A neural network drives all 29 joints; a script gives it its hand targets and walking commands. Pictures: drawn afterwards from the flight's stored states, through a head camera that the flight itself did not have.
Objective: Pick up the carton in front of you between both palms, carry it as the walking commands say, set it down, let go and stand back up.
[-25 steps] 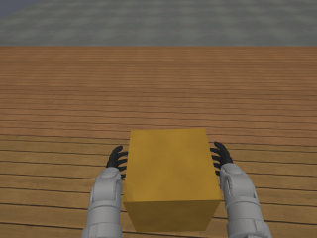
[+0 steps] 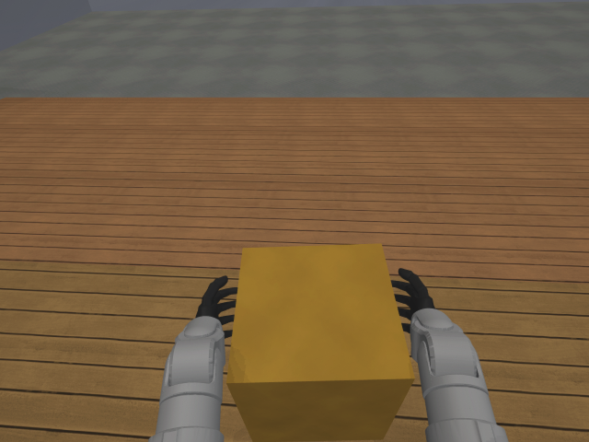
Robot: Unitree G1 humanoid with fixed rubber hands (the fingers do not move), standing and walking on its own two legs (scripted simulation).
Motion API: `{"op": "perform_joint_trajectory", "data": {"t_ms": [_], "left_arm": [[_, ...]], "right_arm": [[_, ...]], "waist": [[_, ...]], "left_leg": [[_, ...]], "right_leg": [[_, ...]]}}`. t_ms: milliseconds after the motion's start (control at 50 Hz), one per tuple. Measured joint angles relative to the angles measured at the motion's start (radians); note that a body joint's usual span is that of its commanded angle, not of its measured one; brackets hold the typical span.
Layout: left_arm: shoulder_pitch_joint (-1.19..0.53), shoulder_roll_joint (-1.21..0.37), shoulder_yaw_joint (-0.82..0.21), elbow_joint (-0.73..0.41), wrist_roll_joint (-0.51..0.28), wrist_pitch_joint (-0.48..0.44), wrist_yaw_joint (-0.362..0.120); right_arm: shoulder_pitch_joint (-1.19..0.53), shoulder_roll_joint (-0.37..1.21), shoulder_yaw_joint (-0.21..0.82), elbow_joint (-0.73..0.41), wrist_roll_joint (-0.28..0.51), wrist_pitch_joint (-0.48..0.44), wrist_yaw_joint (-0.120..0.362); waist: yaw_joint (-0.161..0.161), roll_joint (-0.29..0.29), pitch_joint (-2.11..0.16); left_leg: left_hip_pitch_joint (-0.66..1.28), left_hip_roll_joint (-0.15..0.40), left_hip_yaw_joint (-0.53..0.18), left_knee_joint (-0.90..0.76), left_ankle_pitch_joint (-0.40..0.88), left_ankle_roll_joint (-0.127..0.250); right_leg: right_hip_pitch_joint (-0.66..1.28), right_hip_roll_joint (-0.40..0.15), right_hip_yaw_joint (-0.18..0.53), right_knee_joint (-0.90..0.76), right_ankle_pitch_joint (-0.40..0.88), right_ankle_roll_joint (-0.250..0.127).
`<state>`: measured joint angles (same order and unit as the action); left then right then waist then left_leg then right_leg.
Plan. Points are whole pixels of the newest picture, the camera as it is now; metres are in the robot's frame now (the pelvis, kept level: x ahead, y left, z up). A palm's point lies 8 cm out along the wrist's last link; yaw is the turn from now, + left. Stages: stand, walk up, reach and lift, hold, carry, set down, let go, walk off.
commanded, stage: hold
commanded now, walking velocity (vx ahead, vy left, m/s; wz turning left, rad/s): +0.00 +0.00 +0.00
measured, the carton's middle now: (314, 346) +0.29 +0.00 -0.03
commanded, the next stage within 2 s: carry in 0.88 s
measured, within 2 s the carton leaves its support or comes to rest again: neither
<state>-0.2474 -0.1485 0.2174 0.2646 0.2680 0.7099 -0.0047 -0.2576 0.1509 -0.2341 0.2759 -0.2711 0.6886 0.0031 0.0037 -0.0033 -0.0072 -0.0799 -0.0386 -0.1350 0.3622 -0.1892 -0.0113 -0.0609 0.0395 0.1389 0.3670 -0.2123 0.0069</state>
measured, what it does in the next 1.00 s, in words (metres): stands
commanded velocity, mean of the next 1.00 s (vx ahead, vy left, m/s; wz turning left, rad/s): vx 0.08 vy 0.00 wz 0.00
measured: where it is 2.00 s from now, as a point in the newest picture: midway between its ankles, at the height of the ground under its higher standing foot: (322, 400)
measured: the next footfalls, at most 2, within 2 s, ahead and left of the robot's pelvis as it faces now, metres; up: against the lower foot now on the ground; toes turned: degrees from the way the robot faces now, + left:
left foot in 1.28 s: +0.14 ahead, +0.09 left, +0.00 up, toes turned +5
right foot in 1.56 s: +0.38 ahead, -0.14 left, +0.00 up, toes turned -12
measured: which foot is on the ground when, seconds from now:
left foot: down 0.00-1.00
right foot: down 0.00-1.00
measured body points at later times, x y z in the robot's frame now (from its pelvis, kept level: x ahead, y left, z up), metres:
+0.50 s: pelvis -0.01 +0.00 +0.00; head -0.06 +0.00 +0.45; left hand +0.29 +0.15 +0.04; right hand +0.29 -0.15 +0.05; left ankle +0.01 +0.13 -0.75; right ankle +0.00 -0.13 -0.75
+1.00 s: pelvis +0.01 +0.00 +0.00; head -0.04 +0.00 +0.44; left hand +0.30 +0.15 +0.05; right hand +0.31 -0.16 +0.05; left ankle +0.01 +0.13 -0.74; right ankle +0.00 -0.13 -0.74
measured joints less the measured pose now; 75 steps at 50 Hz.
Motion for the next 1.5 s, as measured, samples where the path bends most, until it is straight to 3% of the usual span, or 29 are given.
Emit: {"op": "perform_joint_trajectory", "data": {"t_ms": [100,220,860,920,1000,1080,1140,1200,1240,1280,1320,1400,1500], "left_arm": [[0.012,0.003,-0.018,-0.051,-0.014,0.031,0.006],[-0.016,-0.004,0.004,-0.026,0.004,0.058,-0.005],[-0.025,-0.006,0.007,-0.032,0.013,0.059,-0.009],[-0.013,-0.003,-0.002,-0.049,0.004,0.066,-0.006],[0.020,0.005,-0.029,-0.120,-0.034,0.090,0.011],[0.046,0.018,-0.055,-0.234,-0.085,0.150,0.032],[0.053,0.021,-0.078,-0.296,-0.116,0.223,0.050],[0.050,0.008,-0.112,-0.347,-0.123,0.296,0.077],[0.063,0.011,-0.128,-0.407,-0.130,0.347,0.092],[0.078,0.014,-0.127,-0.481,-0.136,0.392,0.099],[0.107,0.019,-0.101,-0.552,-0.151,0.424,0.099],[0.140,0.020,-0.090,-0.597,-0.175,0.469,0.096],[0.109,0.018,-0.104,-0.623,-0.181,0.500,0.096]], "right_arm": [[0.011,-0.003,0.018,-0.051,0.015,0.032,-0.006],[-0.015,0.003,-0.006,-0.029,-0.004,0.060,0.005],[-0.023,0.005,-0.011,-0.032,-0.013,0.057,0.011],[-0.015,0.003,0.000,-0.048,-0.006,0.066,0.008],[0.015,-0.004,0.036,-0.117,0.026,0.094,-0.008],[0.037,-0.008,0.075,-0.230,0.067,0.156,-0.035],[0.061,-0.019,0.093,-0.316,0.099,0.236,-0.057],[0.083,-0.052,0.095,-0.390,0.142,0.313,-0.067],[0.080,-0.059,0.098,-0.428,0.168,0.357,-0.074],[0.072,-0.047,0.099,-0.468,0.180,0.390,-0.079],[0.069,-0.009,0.106,-0.492,0.171,0.406,-0.083],[0.109,-0.018,0.157,-0.549,0.161,0.460,-0.096],[0.107,-0.018,0.140,-0.628,0.169,0.511,-0.110]], "waist": [[-0.003,0.000,-0.002],[-0.003,-0.001,0.005],[-0.001,-0.002,0.018],[0.003,0.000,-0.029],[0.008,0.000,-0.086],[0.007,0.008,-0.124],[-0.001,0.028,-0.156],[-0.008,0.006,-0.169],[-0.008,-0.017,-0.159],[-0.003,-0.034,-0.144],[0.007,-0.045,-0.145],[-0.003,0.013,-0.148],[-0.032,0.040,-0.122]], "left_leg": [[0.022,0.001,-0.001,-0.016,0.009,0.000],[0.034,0.002,0.002,-0.011,0.009,0.000],[0.036,0.002,0.009,-0.014,0.010,0.002],[-0.038,0.007,0.028,0.048,-0.031,0.001],[-0.118,0.030,0.080,0.114,-0.141,0.004],[-0.165,0.051,0.103,0.158,-0.097,-0.005],[-0.188,0.078,0.103,0.219,-0.179,-0.006],[-0.251,0.083,0.168,0.309,-0.281,0.001],[-0.272,0.065,0.218,0.271,-0.272,0.006],[-0.250,0.045,0.267,0.156,-0.160,0.013],[-0.218,0.039,0.296,0.129,-0.061,0.033],[-0.141,0.074,0.293,0.073,-0.130,0.032],[-0.008,0.103,0.274,-0.037,-0.145,-0.004]], "right_leg": [[0.022,-0.001,-0.001,-0.017,0.009,0.000],[0.034,0.000,-0.001,-0.012,0.010,0.000],[0.035,-0.003,-0.006,-0.014,0.011,0.001],[-0.043,-0.004,-0.012,0.050,-0.026,0.001],[-0.135,-0.028,-0.056,0.134,-0.157,-0.002],[-0.196,-0.046,-0.103,0.197,-0.150,-0.009],[-0.185,-0.044,-0.145,0.180,-0.119,-0.001],[-0.162,-0.057,-0.167,0.160,-0.160,-0.007],[-0.134,-0.075,-0.165,0.127,-0.166,-0.002],[-0.112,-0.089,-0.154,0.126,-0.187,0.005],[-0.153,-0.106,-0.166,0.244,-0.209,0.002],[-0.326,-0.076,-0.226,0.525,-0.308,-0.017],[-0.439,-0.074,-0.288,0.320,-0.140,-0.014]]}}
